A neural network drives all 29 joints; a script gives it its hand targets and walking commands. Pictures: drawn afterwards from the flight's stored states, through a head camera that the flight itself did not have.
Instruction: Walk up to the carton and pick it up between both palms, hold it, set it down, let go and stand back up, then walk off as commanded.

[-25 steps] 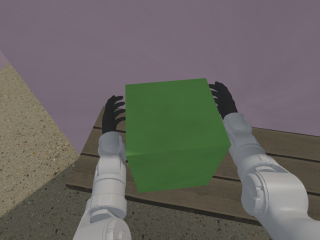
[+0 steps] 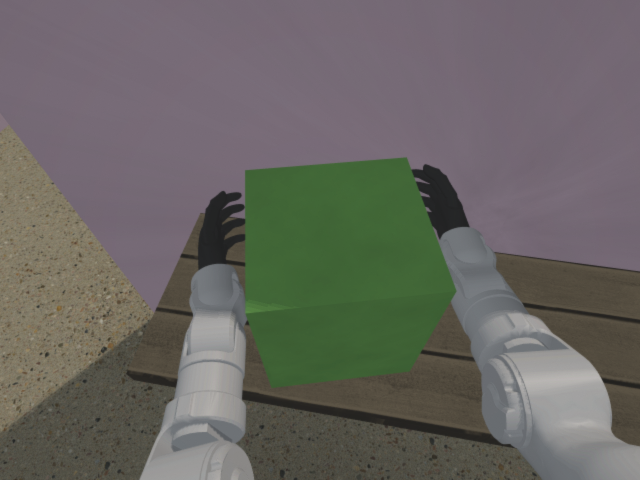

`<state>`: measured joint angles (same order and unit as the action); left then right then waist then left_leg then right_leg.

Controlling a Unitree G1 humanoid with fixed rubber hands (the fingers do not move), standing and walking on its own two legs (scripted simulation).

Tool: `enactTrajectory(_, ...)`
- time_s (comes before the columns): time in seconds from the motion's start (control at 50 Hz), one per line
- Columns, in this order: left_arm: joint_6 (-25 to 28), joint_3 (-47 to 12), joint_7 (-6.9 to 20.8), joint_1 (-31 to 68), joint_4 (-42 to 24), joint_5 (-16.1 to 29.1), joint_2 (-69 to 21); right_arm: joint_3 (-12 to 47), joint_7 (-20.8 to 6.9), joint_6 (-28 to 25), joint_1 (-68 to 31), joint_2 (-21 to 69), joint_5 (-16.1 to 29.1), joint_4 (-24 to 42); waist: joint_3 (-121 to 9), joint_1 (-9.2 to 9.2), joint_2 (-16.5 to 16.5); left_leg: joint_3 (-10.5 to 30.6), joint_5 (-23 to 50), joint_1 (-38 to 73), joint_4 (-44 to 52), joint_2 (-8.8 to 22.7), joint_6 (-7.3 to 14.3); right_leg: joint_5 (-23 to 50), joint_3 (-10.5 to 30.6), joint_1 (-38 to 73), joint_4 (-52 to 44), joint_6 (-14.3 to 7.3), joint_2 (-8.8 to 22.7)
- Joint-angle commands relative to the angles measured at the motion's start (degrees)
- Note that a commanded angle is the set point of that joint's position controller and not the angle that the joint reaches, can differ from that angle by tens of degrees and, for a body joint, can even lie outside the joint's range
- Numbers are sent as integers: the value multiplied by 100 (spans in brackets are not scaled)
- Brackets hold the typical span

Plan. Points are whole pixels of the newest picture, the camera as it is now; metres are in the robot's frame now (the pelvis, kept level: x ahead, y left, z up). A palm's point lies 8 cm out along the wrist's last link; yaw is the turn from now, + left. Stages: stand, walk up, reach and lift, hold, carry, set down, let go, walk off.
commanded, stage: reach and lift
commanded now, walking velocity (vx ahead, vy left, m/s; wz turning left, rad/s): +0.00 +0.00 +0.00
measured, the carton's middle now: (334, 280) +0.39 +0.03 +0.00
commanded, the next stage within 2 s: none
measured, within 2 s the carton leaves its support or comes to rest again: leaves its support in 0.30 s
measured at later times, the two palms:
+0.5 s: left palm (190, 249) +0.34 +0.19 +0.11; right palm (452, 233) +0.40 -0.10 +0.11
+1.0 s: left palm (175, 221) +0.35 +0.20 +0.16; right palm (462, 221) +0.38 -0.10 +0.15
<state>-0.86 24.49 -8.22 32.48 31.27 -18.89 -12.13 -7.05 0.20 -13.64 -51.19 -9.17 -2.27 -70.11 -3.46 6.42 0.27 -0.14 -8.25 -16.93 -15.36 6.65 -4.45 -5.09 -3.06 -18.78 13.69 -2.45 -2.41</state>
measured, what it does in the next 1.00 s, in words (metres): stands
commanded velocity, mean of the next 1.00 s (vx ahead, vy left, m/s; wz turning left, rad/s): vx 0.00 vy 0.00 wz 0.00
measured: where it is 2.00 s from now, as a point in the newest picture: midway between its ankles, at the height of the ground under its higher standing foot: outside the picture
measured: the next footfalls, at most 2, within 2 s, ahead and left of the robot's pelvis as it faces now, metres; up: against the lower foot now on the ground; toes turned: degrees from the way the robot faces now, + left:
none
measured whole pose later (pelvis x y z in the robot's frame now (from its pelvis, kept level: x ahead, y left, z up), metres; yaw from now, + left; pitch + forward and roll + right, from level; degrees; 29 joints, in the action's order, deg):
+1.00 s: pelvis -0.02 +0.02 +0.00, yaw +2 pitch -2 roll -1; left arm -23.2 18.5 -3.6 35.6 20.2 -16.2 -6.1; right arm -6.5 6.0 5.5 -43.9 -4.9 4.4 -49.1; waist -0.8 0.0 -1.7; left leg 1.4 -9.3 -5.8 -17.3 3.9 -3.1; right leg -5.9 -4.6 -6.0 14.2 -0.1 0.4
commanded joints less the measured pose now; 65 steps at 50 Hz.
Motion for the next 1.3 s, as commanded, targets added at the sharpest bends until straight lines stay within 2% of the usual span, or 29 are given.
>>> enactTrajectory(0.0,-13,-2084,479,2197,-162,38,-2468,1133,-497,-206,-1933,3275,-223,703,-2541,5,-354,-527,2305,403,-254,-642,347,2410,-181,2307,404,168,12)
enactTrajectory(0.08,-108,-2287,490,2392,-273,124,-2514,1247,-445,-205,-2241,3349,-150,1230,-2584,-78,-404,-467,2295,433,-296,-624,355,2543,-156,2357,463,203,39)
enactTrajectory(0.12,-122,-2466,513,2531,-469,192,-2595,1344,-413,-179,-2164,3440,-59,1316,-2675,-143,-220,-443,2395,555,-312,-627,313,2506,-174,2429,450,182,36)
enactTrajectory(0.14,-122,-2539,509,2635,-578,231,-2592,1336,-399,-141,-2026,3466,-59,1266,-2693,-203,-265,-424,2464,654,-334,-632,301,2452,-187,2393,444,190,9)
enactTrajectory(0.16,-159,-2638,508,2636,-624,321,-2629,1428,-387,-158,-2210,3494,13,1621,-2890,-173,-290,-403,2532,751,-397,-630,297,2525,-165,2383,454,196,15)
enactTrajectory(0.18,-213,-2632,519,2584,-581,279,-2589,1369,-365,-84,-2096,3464,-8,1538,-2751,-220,-247,-383,2449,784,-362,-629,293,2385,-174,2373,394,201,17)
enactTrajectory(0.24,-349,-2975,509,2731,-938,451,-2719,1555,-348,-42,-2285,3512,259,2058,-3022,-293,-38,-343,2784,1101,-499,-631,192,2518,-211,2410,439,184,-31)
enactTrajectory(0.28,-434,-3158,482,2808,-1017,573,-2752,1613,-332,43,-2371,3540,319,2301,-3009,-365,-76,-306,2787,1135,-513,-621,180,2403,-205,2349,404,184,-51)
enactTrajectory(0.34,-662,-3187,494,2895,-1039,594,-2656,1613,-318,309,-2296,3525,428,2470,-2751,-461,-129,-243,2514,1275,-448,-648,210,1952,-212,2232,287,206,-48)
enactTrajectory(0.38,-818,-3172,512,2916,-1059,587,-2639,1593,-322,457,-2331,3552,480,2564,-2620,-424,-106,-236,2311,1298,-395,-640,225,1650,-195,2161,246,203,-38)
enactTrajectory(0.42,-1028,-2956,564,3008,-833,473,-2527,1328,-370,657,-2360,3450,437,2366,-2189,-526,-51,-223,1777,1309,-238,-643,255,921,-206,1946,63,193,-17)
enactTrajectory(0.46,-1192,-2861,580,3074,-930,462,-2466,1203,-427,792,-2430,3376,421,2456,-2011,-426,-86,-219,1543,1300,-153,-615,297,480,-231,1811,22,192,-47)
enactTrajectory(0.48,-1290,-2787,642,3130,-764,479,-2423,1159,-436,862,-2490,3398,427,2455,-1956,-510,-187,-226,1310,1271,-125,-637,331,408,-195,1877,16,190,-8)
enactTrajectory(0.52,-1440,-2643,657,3091,-723,414,-2400,1102,-481,969,-2530,3353,481,2459,-1776,-445,-24,-271,1125,1236,-39,-661,315,187,-216,1876,18,196,1)
enactTrajectory(0.6,-1644,-2282,768,3327,-618,303,-2214,859,-532,1156,-2659,3379,375,2387,-1536,-473,-102,-295,455,1024,160,-692,392,-282,-194,1930,-37,239,13)
enactTrajectory(0.66,-1696,-2284,796,3416,-800,317,-2245,853,-568,1187,-2604,3467,370,2459,-1725,-426,-6,-352,647,1033,115,-708,380,-88,-170,2081,25,264,22)
enactTrajectory(0.68,-1715,-2231,790,3440,-800,306,-2224,964,-582,1184,-2787,3498,418,2615,-1744,-328,-12,-349,726,1086,77,-697,368,3,-167,2073,55,252,25)
enactTrajectory(0.72,-1770,-2280,854,3458,-767,354,-2199,952,-517,1220,-2762,3524,389,2689,-1790,-497,-111,-346,716,1097,62,-735,364,68,-177,2129,27,292,12)
enactTrajectory(0.78,-1865,-2260,898,3467,-758,315,-2166,902,-499,1271,-2873,3552,374,2835,-1639,-455,-58,-352,463,1076,105,-752,410,-132,-170,2091,-16,307,43)
enactTrajectory(0.8,-1897,-2454,915,3482,-1008,438,-2234,990,-461,1252,-2873,3598,391,3053,-1902,-552,-129,-335,711,1168,48,-756,394,147,-203,2212,28,320,41)
enactTrajectory(0.86,-1977,-2543,976,3372,-1161,545,-2189,1357,-339,1324,-3064,3653,621,3527,-2170,-509,-300,-274,975,1250,-83,-799,380,702,-150,2486,140,375,5)
enactTrajectory(0.9,-2045,-2694,1018,3415,-1208,584,-2253,1470,-249,1429,-2935,3681,725,3433,-2115,-648,-206,-241,1035,1243,-106,-832,375,818,-134,2578,135,393,35)
enactTrajectory(1.0,-2418,-3005,1197,3183,-1672,701,-2181,1827,62,1732,-2764,3728,1057,4002,-2120,-815,-268,-189,1348,1402,-228,-886,290,1375,-98,2881,168,441,-8)
enactTrajectory(1.04,-2593,-2906,1285,3046,-1660,568,-2062,1859,164,1886,-2570,3694,1105,3951,-1680,-912,-319,-156,1303,1421,-193,-903,270,1431,-119,2954,136,472,1)
enactTrajectory(1.1,-2766,-3055,1406,3058,-2037,645,-2084,2018,278,2012,-2606,3672,1288,4336,-1691,-1026,-193,-143,1585,1574,-286,-939,190,1660,-167,3013,171,500,-62)
enactTrajectory(1.12,-2846,-3053,1413,3087,-2003,619,-2070,1958,268,2094,-2548,3611,1316,4187,-1494,-1098,-100,-150,1579,1597,-269,-942,148,1564,-175,2935,132,499,-63)
enactTrajectory(1.2,-3078,-3100,1474,2951,-2177,547,-2035,1930,307,2193,-2619,3423,1377,4428,-1329,-1169,98,-129,1749,1788,-307,-935,90,1398,-244,2783,106,454,-97)
enactTrajectory(1.22,-3128,-3233,1462,3019,-2456,597,-2113,1966,297,2209,-2552,3407,1449,4461,-1368,-1220,211,-101,1971,1899,-350,-895,42,1388,-263,2734,108,439,-136)
enactTrajectory(1.28,-3257,-3276,1467,2990,-2658,561,-2088,2085,306,2301,-2542,3339,1565,4566,-1301,-1189,188,-88,2188,2065,-402,-869,-5,1301,-272,2667,93,413,-188)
